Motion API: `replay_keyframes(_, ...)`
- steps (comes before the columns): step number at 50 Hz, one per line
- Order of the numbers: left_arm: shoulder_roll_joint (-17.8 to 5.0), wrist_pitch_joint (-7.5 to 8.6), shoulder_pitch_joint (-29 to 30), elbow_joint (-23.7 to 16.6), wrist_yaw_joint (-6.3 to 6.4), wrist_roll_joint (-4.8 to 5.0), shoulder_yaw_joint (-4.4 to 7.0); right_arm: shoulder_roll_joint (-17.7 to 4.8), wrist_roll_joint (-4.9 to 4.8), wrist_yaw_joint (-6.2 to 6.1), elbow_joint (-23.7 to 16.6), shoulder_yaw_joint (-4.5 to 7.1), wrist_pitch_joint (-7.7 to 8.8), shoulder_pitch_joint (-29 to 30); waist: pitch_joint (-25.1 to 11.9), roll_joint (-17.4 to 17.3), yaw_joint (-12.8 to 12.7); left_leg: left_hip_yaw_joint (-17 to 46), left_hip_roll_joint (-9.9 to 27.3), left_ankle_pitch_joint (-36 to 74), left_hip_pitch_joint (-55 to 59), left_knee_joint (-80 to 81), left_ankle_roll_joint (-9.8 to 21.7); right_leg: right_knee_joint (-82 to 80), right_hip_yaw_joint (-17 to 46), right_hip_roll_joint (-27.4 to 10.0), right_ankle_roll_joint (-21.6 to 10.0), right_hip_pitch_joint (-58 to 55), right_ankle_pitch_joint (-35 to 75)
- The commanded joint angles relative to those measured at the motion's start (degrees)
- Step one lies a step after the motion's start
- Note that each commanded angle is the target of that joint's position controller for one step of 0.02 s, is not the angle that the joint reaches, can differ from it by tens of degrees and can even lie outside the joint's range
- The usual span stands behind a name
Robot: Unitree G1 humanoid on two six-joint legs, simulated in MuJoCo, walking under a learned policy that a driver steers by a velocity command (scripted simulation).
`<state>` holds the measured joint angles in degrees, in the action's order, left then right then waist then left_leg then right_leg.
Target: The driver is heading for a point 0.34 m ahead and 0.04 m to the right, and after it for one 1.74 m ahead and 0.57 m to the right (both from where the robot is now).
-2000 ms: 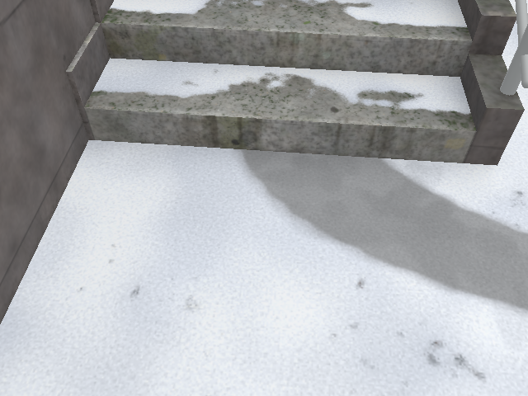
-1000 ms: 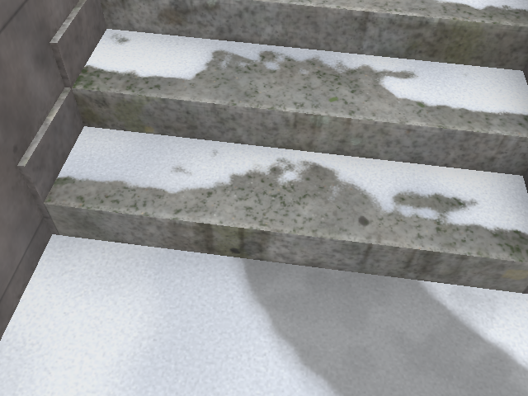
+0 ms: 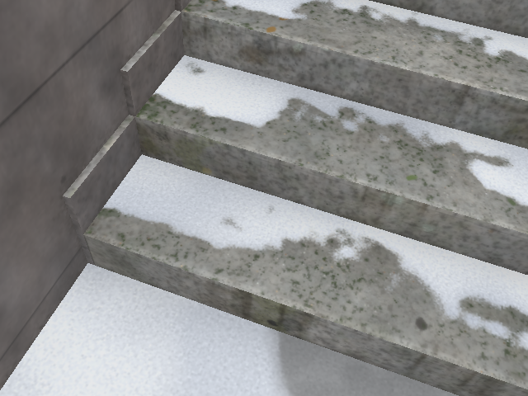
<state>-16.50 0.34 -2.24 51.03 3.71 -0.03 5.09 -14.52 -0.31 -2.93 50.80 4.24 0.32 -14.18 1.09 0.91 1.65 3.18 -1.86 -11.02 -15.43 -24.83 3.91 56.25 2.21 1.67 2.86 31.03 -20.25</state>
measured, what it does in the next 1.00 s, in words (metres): steps on the spot: right foot, then left foot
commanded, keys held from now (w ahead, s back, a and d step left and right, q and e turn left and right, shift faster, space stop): q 0.16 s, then no key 0.30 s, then e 0.20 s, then w+e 0.34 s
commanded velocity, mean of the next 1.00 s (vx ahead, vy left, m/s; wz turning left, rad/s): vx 0.08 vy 0.00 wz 0.02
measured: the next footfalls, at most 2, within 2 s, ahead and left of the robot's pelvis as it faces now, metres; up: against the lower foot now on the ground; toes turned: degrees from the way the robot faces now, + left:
right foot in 0.26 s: +0.07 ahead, -0.14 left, +0.00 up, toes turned +12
left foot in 0.56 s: +0.01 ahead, +0.12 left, +0.00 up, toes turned +7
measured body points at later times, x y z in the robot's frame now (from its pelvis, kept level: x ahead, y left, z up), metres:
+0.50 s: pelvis +0.00 -0.03 +0.00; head +0.04 -0.04 +0.45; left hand +0.06 +0.27 -0.12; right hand +0.19 -0.29 -0.12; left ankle -0.04 +0.11 -0.71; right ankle +0.03 -0.15 -0.75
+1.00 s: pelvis +0.04 -0.06 +0.00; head +0.06 -0.09 +0.45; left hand +0.08 +0.23 -0.12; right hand +0.15 -0.34 -0.13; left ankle +0.03 +0.10 -0.68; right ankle +0.00 -0.12 -0.75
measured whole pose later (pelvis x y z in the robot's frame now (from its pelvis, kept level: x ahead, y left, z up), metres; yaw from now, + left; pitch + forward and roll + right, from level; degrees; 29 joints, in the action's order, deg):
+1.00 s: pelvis +0.04 -0.06 +0.00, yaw -4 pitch +0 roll +2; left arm -16.0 0.6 -20.1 51.6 -2.0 -0.5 2.9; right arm -17.6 1.2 1.1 47.5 3.4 1.4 -10.5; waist 1.4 -2.4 -1.6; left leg -0.3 2.1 -20.2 -23.5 -54.3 0.9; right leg 23.9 1.4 3.4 -5.1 7.6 -16.4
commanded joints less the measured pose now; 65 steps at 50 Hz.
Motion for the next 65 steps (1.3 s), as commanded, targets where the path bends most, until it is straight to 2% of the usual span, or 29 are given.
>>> replay_keyframes(1,-2.6,0.90,2.0,-3.3,-0.57,0.58,0.02,-9.1,-0.40,-1.07,-3.6,1.93,-0.14,-0.1,-5.2,-7.4,-0.7,15.9,12.5,15.6,11.6,6.0,8.5,-8.0,1.9,-0.3,1.4,4.4,1.8)
replay_keyframes(5,-4.5,1.15,2.7,-3.4,-1.36,0.59,0.13,-12.3,0.22,-0.69,-5.5,3.08,-1.10,2.2,-3.9,-9.4,0.1,19.2,11.5,7.6,6.8,7.3,8.3,-14.5,2.1,0.6,2.2,-2.8,0.8)
replay_keyframes(11,-6.1,2.53,-4.2,-1.8,-2.50,0.80,0.35,-11.4,-0.19,0.00,-8.1,2.70,-2.14,7.5,-7.4,-10.9,-2.9,20.9,9.4,19.3,7.8,1.3,5.4,-32.7,0.7,0.3,0.2,-15.4,7.9)
replay_keyframes(12,-7.4,2.48,-5.9,-1.2,-2.58,0.44,0.67,-10.3,-0.28,-0.18,-8.2,2.21,-2.37,6.3,-7.8,-9.0,-2.9,19.6,7.4,14.4,4.9,-0.6,3.1,-37.2,1.5,-2.3,-1.0,-20.8,13.2)
replay_keyframes(13,-10.4,2.21,-6.3,-1.4,-2.35,-0.62,1.23,-7.7,0.23,-0.28,-8.3,1.39,-2.48,4.1,-8.8,-0.6,-1.4,14.7,3.0,2.4,-2.4,-8.8,0.4,-38.7,9.5,-11.3,-4.3,-27.7,18.7)
replay_keyframes(14,-14.4,1.76,-4.1,-2.1,-2.03,-2.01,1.81,-6.5,-0.09,-0.09,-9.6,1.07,-1.86,3.2,-6.0,13.5,1.2,6.0,-6.1,-19.5,-15.2,-16.4,-2.2,-39.5,21.8,-20.3,-13.3,-29.8,32.0)
replay_keyframes(15,-11.1,2.10,-3.4,-3.3,-2.08,-2.91,1.19,-10.8,0.87,0.10,-9.1,1.96,-1.10,3.8,-7.1,12.1,-0.7,7.0,-4.0,-25.8,-16.1,-29.2,-4.5,-40.2,26.0,-25.4,-19.6,-27.0,36.3)
replay_keyframes(16,-9.1,2.46,-1.5,-4.4,-2.07,-2.36,0.64,-13.8,0.28,0.29,-7.8,2.99,-0.97,3.0,-7.1,7.6,0.2,8.2,-3.3,-22.8,-15.4,-35.9,-5.1,-39.3,21.5,-23.1,-19.1,-26.0,36.3)
replay_keyframes(19,-6.7,2.49,0.2,-4.1,-2.08,-0.01,-0.52,-10.5,0.71,0.07,-5.8,2.34,-2.00,2.4,-5.0,5.5,0.8,7.5,-2.1,-15.7,-14.5,-39.0,-8.1,-37.5,11.7,-16.3,-14.8,-24.3,34.7)
replay_keyframes(25,-8.9,0.37,-3.5,-1.4,-2.13,-0.68,-0.98,-6.0,0.53,1.31,-6.5,-0.64,-0.64,8.1,-4.2,9.0,-3.1,-2.0,1.6,-10.9,-0.5,-7.3,-9.5,-36.1,7.7,-11.6,-13.6,-22.8,30.1)
replay_keyframes(28,-10.1,1.14,-5.8,-1.2,-3.02,0.30,-0.91,-12.5,0.80,0.66,-5.7,0.84,-0.82,5.1,-3.7,5.9,-1.8,1.1,4.3,7.4,12.2,5.2,-5.6,-34.6,10.0,-9.8,-9.2,-16.1,24.4)
replay_keyframes(30,-6.4,2.32,-3.8,-3.6,-3.75,0.05,-1.68,-17.3,1.76,0.28,-4.9,1.98,-1.83,2.5,-7.6,-10.2,-2.0,8.5,14.1,18.5,13.8,1.3,3.0,-26.1,0.5,-1.3,-4.2,-9.4,4.7)
replay_keyframes(33,-8.9,0.98,-1.8,-4.0,-3.21,1.59,-0.24,-13.5,2.35,0.13,-6.4,1.40,-1.31,5.3,-4.1,-13.7,0.2,13.2,20.2,20.3,11.6,5.8,8.8,-7.1,-1.7,-0.5,-2.1,-3.0,-11.4)
replay_keyframes(34,-9.0,0.26,-3.1,-4.0,-3.10,1.48,0.15,-13.5,2.07,-0.09,-6.4,1.50,-0.65,4.5,-4.3,-12.8,0.5,14.2,22.7,17.5,12.3,7.5,10.2,0.7,-0.2,-1.9,-1.8,0.0,-14.8)
replay_keyframes(35,-5.9,-1.36,-6.0,-3.1,-4.90,-1.93,-0.83,-10.9,2.60,0.51,-5.0,0.61,-0.97,2.3,-2.9,-11.3,-0.7,9.6,20.6,11.8,10.5,9.2,8.5,-1.0,-0.8,-2.7,-3.3,-2.6,-11.7)
replay_keyframes(39,-5.8,-2.46,-4.8,-4.7,-8.81,-0.98,-1.01,-12.1,2.17,1.37,-5.8,1.25,-1.36,5.6,1.4,-13.5,-1.0,5.6,16.7,-17.9,6.2,14.6,4.4,-13.1,-4.6,-2.8,-5.4,-8.8,-6.7)
replay_keyframes(43,-6.0,-1.73,-16.3,-0.9,-7.07,-2.22,-0.66,-12.3,2.16,2.04,-5.8,1.74,-0.40,7.5,0.3,-3.8,-6.7,-3.2,12.9,-22.6,-5.4,1.2,1.8,-29.3,-8.4,2.2,-7.5,-30.8,-1.0)
replay_keyframes(44,-9.0,-0.95,-24.7,1.4,-6.52,-2.11,0.19,-8.2,2.95,2.92,-7.0,0.69,-0.04,8.9,-0.4,9.0,-10.3,-10.6,8.1,-23.9,-14.4,-18.3,-0.6,-38.3,6.3,-6.7,-10.2,-37.8,-10.9)
replay_keyframes(45,-16.6,0.08,-26.5,0.0,-6.62,-1.96,1.30,-3.9,3.18,3.26,-11.9,-0.83,0.15,14.6,2.7,19.0,-10.4,-8.1,-1.0,-28.0,-31.4,-30.3,-2.5,-51.5,39.9,-21.2,-16.8,-36.6,-30.5)
replay_keyframes(46,-15.3,0.18,-21.6,-1.1,-6.17,-2.08,1.23,-7.0,3.22,3.63,-12.3,-0.47,0.87,14.6,7.1,10.5,-7.6,-0.3,3.0,-21.2,-31.8,-34.2,-1.9,-54.2,42.9,-23.2,-19.8,-30.7,-31.8)
replay_keyframes(48,-10.8,0.46,-15.9,-2.7,-5.44,-0.74,0.35,-10.0,1.83,4.58,-9.1,0.37,2.11,9.7,8.7,4.6,-3.3,-0.6,5.9,-9.0,-26.2,-32.5,-2.3,-51.4,28.8,-16.4,-16.5,-27.5,-17.8)
replay_keyframes(49,-10.6,1.18,-15.4,-3.1,-5.08,-0.49,0.36,-9.8,2.76,4.81,-7.9,0.40,2.42,8.4,7.1,4.9,-2.9,-1.3,6.2,-5.4,-23.8,-31.1,-3.0,-50.8,24.0,-13.6,-15.1,-28.6,-8.7)
replay_keyframes(50,-9.1,3.43,-15.4,-4.6,-3.94,1.70,-0.10,-12.1,-1.42,3.40,-8.6,1.72,5.19,10.1,4.2,5.2,-3.8,1.4,6.7,-3.3,-26.8,-30.5,-3.4,-49.2,23.8,-14.3,-16.3,-33.0,-2.5)
replay_keyframes(53,-9.2,5.05,-19.4,-3.5,-2.74,1.55,0.05,-9.3,0.25,2.73,-10.0,1.05,7.02,14.5,2.0,2.7,-4.6,1.2,5.5,4.9,-29.8,-21.8,-5.3,-47.5,19.1,-13.2,-15.7,-37.6,11.2)
replay_keyframes(57,-9.0,4.64,-20.8,-3.4,-1.91,0.53,-0.22,-6.2,-0.46,3.57,-11.5,-0.18,7.25,18.9,3.6,5.3,-6.4,-3.4,3.3,15.0,-20.3,-8.4,-7.4,-48.2,10.5,-9.2,-13.4,-28.4,17.0)
replay_keyframes(58,-7.3,4.40,-23.9,-0.1,-3.62,-0.71,-0.63,-1.9,3.50,5.10,-10.7,-1.90,4.07,18.2,4.5,5.7,-6.2,-8.1,2.0,16.3,-15.0,-9.2,-7.2,-47.6,7.2,-6.5,-11.7,-23.9,27.6)
replay_keyframes(59,-5.5,4.32,-25.2,0.4,-4.12,-0.73,-1.09,-1.4,3.36,5.45,-11.0,-2.15,2.82,18.2,5.0,5.7,-6.5,-9.3,1.7,16.8,-12.4,-8.5,-6.1,-46.1,5.3,-6.2,-10.6,-22.6,35.8)
replay_keyframes(62,-6.0,4.37,-24.4,1.3,-3.87,-1.25,-1.33,-3.7,2.66,5.17,-10.5,-2.24,2.48,16.7,3.9,5.7,-5.1,-9.7,0.6,12.4,-9.3,-6.2,-2.5,-41.5,4.6,-8.3,-9.0,-26.7,49.0)
replay_keyframes(65,-8.2,4.27,-18.5,0.5,-2.88,-1.70,-1.02,-7.5,2.71,4.18,-4.2,-1.30,4.56,-0.1,-3.5,5.6,2.9,-7.4,-1.3,12.7,3.0,0.4,1.4,-24.1,3.0,-8.1,-7.5,-33.2,62.2)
